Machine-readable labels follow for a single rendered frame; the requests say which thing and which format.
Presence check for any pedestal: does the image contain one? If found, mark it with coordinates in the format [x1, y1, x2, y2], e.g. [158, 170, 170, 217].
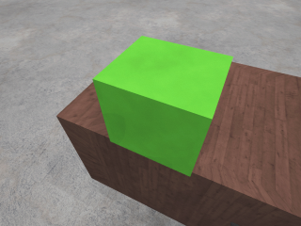
[56, 62, 301, 226]

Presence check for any carton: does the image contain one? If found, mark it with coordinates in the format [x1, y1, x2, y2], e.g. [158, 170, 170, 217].
[92, 36, 233, 177]

